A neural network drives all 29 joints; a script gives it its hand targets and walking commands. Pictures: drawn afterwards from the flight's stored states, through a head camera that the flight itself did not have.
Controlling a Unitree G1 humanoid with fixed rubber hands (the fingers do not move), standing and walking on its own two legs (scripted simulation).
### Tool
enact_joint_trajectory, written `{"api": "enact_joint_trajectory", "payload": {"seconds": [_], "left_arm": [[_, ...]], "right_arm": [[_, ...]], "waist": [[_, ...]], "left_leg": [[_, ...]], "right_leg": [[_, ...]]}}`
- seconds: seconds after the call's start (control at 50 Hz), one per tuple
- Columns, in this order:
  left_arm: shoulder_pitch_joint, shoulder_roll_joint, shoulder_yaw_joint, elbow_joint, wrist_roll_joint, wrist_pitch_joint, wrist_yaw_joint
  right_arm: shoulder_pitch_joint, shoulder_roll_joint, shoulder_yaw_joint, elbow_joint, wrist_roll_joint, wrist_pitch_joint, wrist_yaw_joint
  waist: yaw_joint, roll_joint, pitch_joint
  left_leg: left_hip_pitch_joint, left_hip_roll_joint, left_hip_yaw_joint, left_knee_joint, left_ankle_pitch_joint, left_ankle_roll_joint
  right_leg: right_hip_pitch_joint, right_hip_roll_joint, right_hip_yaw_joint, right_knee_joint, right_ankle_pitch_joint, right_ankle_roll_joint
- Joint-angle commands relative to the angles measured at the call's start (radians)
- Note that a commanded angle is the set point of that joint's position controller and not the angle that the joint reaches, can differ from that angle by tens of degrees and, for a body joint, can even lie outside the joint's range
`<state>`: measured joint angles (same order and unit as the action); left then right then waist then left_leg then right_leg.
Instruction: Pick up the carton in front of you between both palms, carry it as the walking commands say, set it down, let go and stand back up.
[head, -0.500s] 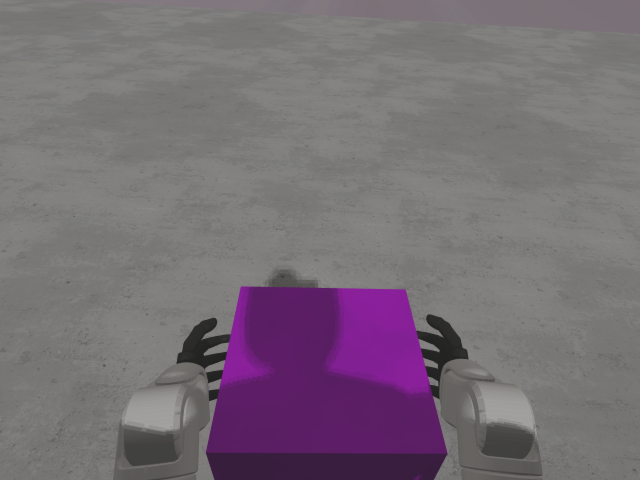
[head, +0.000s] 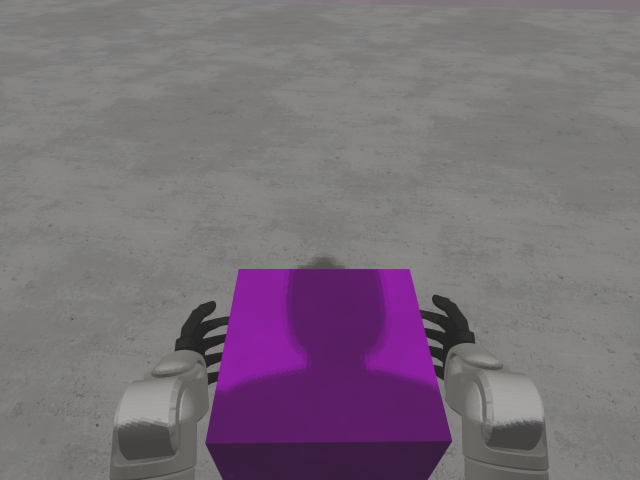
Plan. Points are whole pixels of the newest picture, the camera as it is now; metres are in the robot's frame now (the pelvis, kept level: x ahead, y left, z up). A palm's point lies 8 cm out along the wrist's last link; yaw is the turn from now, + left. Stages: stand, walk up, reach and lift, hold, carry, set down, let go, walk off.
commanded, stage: carry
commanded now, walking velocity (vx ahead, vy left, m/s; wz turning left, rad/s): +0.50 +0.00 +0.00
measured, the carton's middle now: (324, 395) +0.26 +0.01 +0.00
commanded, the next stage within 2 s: none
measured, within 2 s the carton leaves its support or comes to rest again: neither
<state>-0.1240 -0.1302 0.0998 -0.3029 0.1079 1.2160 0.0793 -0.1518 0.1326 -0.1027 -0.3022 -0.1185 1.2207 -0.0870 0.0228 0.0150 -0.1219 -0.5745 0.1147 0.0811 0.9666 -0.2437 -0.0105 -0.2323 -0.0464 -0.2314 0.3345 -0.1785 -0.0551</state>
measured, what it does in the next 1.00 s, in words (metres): walks ahead: left foot, then right foot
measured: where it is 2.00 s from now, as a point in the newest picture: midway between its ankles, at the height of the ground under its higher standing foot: (315, 414)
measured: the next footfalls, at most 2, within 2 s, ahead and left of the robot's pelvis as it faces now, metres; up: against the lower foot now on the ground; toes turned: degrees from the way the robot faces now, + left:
left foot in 0.24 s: +0.35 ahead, +0.14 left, +0.00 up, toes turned +10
right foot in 0.70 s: +0.62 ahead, -0.07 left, +0.00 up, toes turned +9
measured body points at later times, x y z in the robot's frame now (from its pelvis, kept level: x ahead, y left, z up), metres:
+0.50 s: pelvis +0.31 +0.06 +0.00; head +0.33 +0.08 +0.45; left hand +0.59 +0.19 +0.04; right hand +0.57 -0.11 +0.05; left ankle +0.31 +0.13 -0.75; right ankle +0.33 -0.10 -0.68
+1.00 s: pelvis +0.54 +0.02 -0.01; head +0.55 +0.01 +0.44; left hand +0.82 +0.16 +0.07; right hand +0.83 -0.14 +0.07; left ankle +0.54 +0.14 -0.75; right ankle +0.59 -0.07 -0.75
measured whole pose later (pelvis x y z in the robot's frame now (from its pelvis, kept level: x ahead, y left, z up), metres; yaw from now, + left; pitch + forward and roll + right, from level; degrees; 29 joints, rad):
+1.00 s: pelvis +0.54 +0.02 -0.01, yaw -1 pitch +2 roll -1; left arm -0.15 -0.13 0.10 -0.36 0.10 1.21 0.08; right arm -0.17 0.14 -0.11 -0.37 -0.12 1.21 -0.08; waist 0.00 0.04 -0.05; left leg -0.26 0.08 0.11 0.46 -0.20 -0.03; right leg -0.31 -0.02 -0.22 0.41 -0.15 -0.06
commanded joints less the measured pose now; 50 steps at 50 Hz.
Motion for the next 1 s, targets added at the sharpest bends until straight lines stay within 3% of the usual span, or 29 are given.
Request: {"api": "enact_joint_trajectory", "payload": {"seconds": [0.0, 0.16, 0.2, 0.22, 0.24, 0.26, 0.28, 0.3, 0.34, 0.38, 0.42, 0.48, 0.58, 0.62, 0.66, 0.68, 0.7, 0.72, 0.74, 0.76, 0.8, 0.84, 0.9, 0.94, 0.96, 0.98], "left_arm": [[-0.545, -0.91, -0.715, -0.156, -0.444, -0.017, -0.26], [-0.441, -0.842, -0.683, -0.083, -0.385, 0.011, -0.251], [-0.45, -0.849, -0.688, -0.068, -0.383, 0.012, -0.251], [-0.455, -0.855, -0.694, -0.064, -0.381, 0.011, -0.251], [-0.461, -0.849, -0.697, -0.059, -0.378, 0.011, -0.251], [-0.489, -0.865, -0.715, -0.084, -0.39, 0.017, -0.249], [-0.51, -0.871, -0.727, -0.09, -0.394, 0.01, -0.252], [-0.518, -0.909, -0.735, -0.076, -0.399, -0.004, -0.254], [-0.521, -0.965, -0.746, -0.086, -0.405, -0.035, -0.255], [-0.505, -1.007, -0.757, -0.09, -0.404, -0.059, -0.251], [-0.463, -1.014, -0.764, -0.098, -0.396, -0.078, -0.241], [-0.422, -0.994, -0.771, -0.119, -0.379, -0.09, -0.229], [-0.418, -0.909, -0.764, -0.188, -0.391, -0.066, -0.221], [-0.417, -0.864, -0.754, -0.2, -0.399, -0.041, -0.223], [-0.406, -0.831, -0.735, -0.189, -0.399, -0.017, -0.229], [-0.409, -0.814, -0.724, -0.183, -0.394, -0.005, -0.233], [-0.417, -0.789, -0.712, -0.175, -0.392, 0.007, -0.236], [-0.418, -0.779, -0.696, -0.142, -0.389, 0.011, -0.242], [-0.38, -0.789, -0.681, -0.097, -0.388, 0.01, -0.243], [-0.383, -0.813, -0.678, -0.099, -0.391, 0.005, -0.244], [-0.434, -0.888, -0.682, -0.104, -0.394, -0.005, -0.25], [-0.482, -0.928, -0.685, -0.119, -0.404, -0.014, -0.254], [-0.495, -0.931, -0.694, -0.154, -0.413, -0.022, -0.255], [-0.49, -0.914, -0.696, -0.156, -0.407, -0.019, -0.254], [-0.486, -0.901, -0.693, -0.146, -0.4, -0.013, -0.255], [-0.486, -0.894, -0.693, -0.127, -0.395, -0.006, -0.255]], "right_arm": [[-0.472, 0.933, 0.723, -0.104, 0.399, -0.02, 0.232], [-0.406, 0.865, 0.706, -0.062, 0.391, 0.017, 0.245], [-0.403, 0.87, 0.7, -0.04, 0.396, 0.017, 0.254], [-0.39, 0.874, 0.694, -0.022, 0.396, 0.015, 0.258], [-0.377, 0.875, 0.684, -0.006, 0.393, 0.012, 0.261], [-0.373, 0.869, 0.671, 0.027, 0.377, -0.001, 0.267], [-0.371, 0.905, 0.678, 0.031, 0.393, -0.013, 0.27], [-0.4, 0.93, 0.687, 0.001, 0.408, -0.023, 0.272], [-0.428, 0.997, 0.709, -0.027, 0.426, -0.048, 0.277], [-0.441, 1.016, 0.724, -0.055, 0.437, -0.066, 0.28], [-0.41, 1.01, 0.734, -0.073, 0.443, -0.077, 0.284], [-0.366, 0.976, 0.738, -0.092, 0.442, -0.084, 0.289], [-0.34, 0.888, 0.728, -0.151, 0.426, -0.066, 0.273], [-0.325, 0.851, 0.712, -0.155, 0.406, -0.049, 0.262], [-0.331, 0.816, 0.7, -0.149, 0.393, -0.028, 0.255], [-0.334, 0.796, 0.693, -0.141, 0.387, -0.017, 0.253], [-0.346, 0.775, 0.688, -0.13, 0.381, -0.008, 0.251], [-0.383, 0.779, 0.701, -0.143, 0.391, 0.008, 0.246], [-0.374, 0.779, 0.703, -0.133, 0.396, 0.02, 0.247], [-0.385, 0.803, 0.711, -0.117, 0.4, 0.02, 0.25], [-0.444, 0.862, 0.727, -0.114, 0.407, 0.007, 0.255], [-0.484, 0.922, 0.741, -0.118, 0.423, -0.006, 0.255], [-0.478, 0.939, 0.747, -0.146, 0.422, -0.019, 0.247], [-0.465, 0.923, 0.739, -0.152, 0.416, -0.013, 0.245], [-0.456, 0.915, 0.733, -0.139, 0.41, -0.007, 0.245], [-0.456, 0.902, 0.723, -0.125, 0.403, 0.0, 0.247]], "waist": [[-0.01, -0.135, -0.186], [-0.005, -0.176, -0.089], [-0.017, -0.158, -0.109], [-0.03, -0.111, -0.161], [-0.05, -0.015, -0.221], [-0.058, 0.267, -0.313], [-0.053, 0.332, -0.291], [-0.047, 0.24, -0.289], [-0.043, 0.06, -0.286], [-0.036, 0.076, -0.283], [-0.035, 0.111, -0.268], [-0.036, 0.115, -0.223], [-0.038, 0.142, -0.142], [-0.041, 0.151, -0.143], [-0.024, 0.112, -0.156], [-0.019, 0.075, -0.166], [-0.013, 0.014, -0.21], [-0.004, -0.18, -0.333], [-0.008, -0.238, -0.384], [-0.009, -0.206, -0.362], [-0.017, -0.151, -0.324], [-0.015, -0.16, -0.308], [-0.019, -0.142, -0.342], [-0.023, -0.114, -0.33], [-0.026, -0.095, -0.309], [-0.023, -0.053, -0.271]], "left_leg": [[-0.08, 0.017, 0.017, -0.166, 0.093, -0.018], [0.023, -0.036, 0.104, -0.471, 0.207, 0.024], [0.185, -0.072, 0.161, -0.535, 0.178, 0.036], [0.378, -0.112, 0.195, -0.54, 0.115, 0.037], [0.581, -0.005, 0.049, -0.558, 0.043, 0.043], [0.813, 0.266, -0.42, -0.661, -0.079, 0.183], [0.858, 0.313, -0.585, -0.745, 0.071, 0.236], [0.837, 0.301, -0.483, -0.71, 0.192, 0.224], [0.718, 0.26, -0.318, -0.69, 0.274, 0.167], [0.626, 0.222, -0.194, -0.736, 0.22, 0.127], [0.614, 0.198, -0.126, -0.772, 0.189, 0.131], [0.648, 0.176, -0.062, -0.798, 0.238, 0.146], [0.639, 0.121, 0.088, -0.708, 0.656, 0.105], [0.635, 0.108, 0.117, -0.65, 0.696, 0.081], [0.592, 0.074, 0.164, -0.5, 0.674, 0.038], [0.528, 0.048, 0.168, -0.418, 0.629, 0.003], [0.406, 0.024, 0.141, -0.297, 0.354, -0.038], [0.204, -0.033, 0.077, -0.103, -0.094, -0.055], [0.141, -0.085, 0.016, -0.009, -0.336, -0.053], [0.144, -0.065, -0.033, -0.006, -0.362, -0.039], [0.189, -0.022, -0.067, -0.193, -0.352, -0.011], [0.265, -0.051, -0.018, -0.347, -0.278, -0.015], [0.353, -0.051, 0.031, -0.475, -0.093, -0.018], [0.44, -0.02, 0.037, -0.578, 0.096, -0.022], [0.437, 0.025, 0.008, -0.602, 0.12, -0.022], [0.417, 0.067, -0.032, -0.59, 0.167, -0.016]], "right_leg": [[0.233, -0.242, 0.21, -0.211, 0.003, -0.074], [0.316, -0.211, 0.095, -0.125, 0.25, -0.028], [0.28, -0.189, 0.044, 0.012, 0.331, -0.001], [0.199, -0.148, -0.001, 0.172, 0.375, 0.024], [0.045, -0.122, -0.005, 0.379, 0.219, 0.055], [-0.256, -0.006, 0.023, 0.689, -0.019, 0.112], [-0.448, 0.047, 0.118, 0.84, -0.315, 0.102], [-0.485, -0.015, 0.194, 0.927, -0.313, 0.073], [-0.462, -0.086, 0.229, 0.88, -0.21, 0.047], [-0.394, -0.089, 0.207, 0.772, -0.115, 0.051], [-0.395, -0.083, 0.177, 0.684, -0.061, 0.064], [-0.439, -0.08, 0.137, 0.517, 0.016, 0.084], [-0.33, -0.011, 0.042, 0.259, 0.148, 0.074], [-0.24, 0.011, 0.021, 0.191, 0.22, 0.064], [-0.057, 0.044, -0.019, 0.047, 0.33, 0.059], [0.08, 0.032, -0.02, -0.016, 0.426, 0.064], [0.261, -0.108, 0.109, 0.025, 0.708, 0.06], [0.532, -0.32, 0.324, 0.161, 1.104, -0.076], [0.538, -0.364, 0.439, 0.094, 1.064, -0.16], [0.458, -0.36, 0.414, 0.032, 0.878, -0.159], [0.333, -0.3, 0.322, -0.024, 0.6, -0.094], [0.256, -0.248, 0.245, -0.06, 0.427, -0.065], [0.224, -0.222, 0.176, -0.036, 0.325, -0.051], [0.141, -0.187, 0.14, -0.006, 0.197, -0.021], [0.114, -0.173, 0.121, 0.002, 0.114, 0.002], [0.099, -0.15, 0.113, 0.035, 0.121, 0.022]]}}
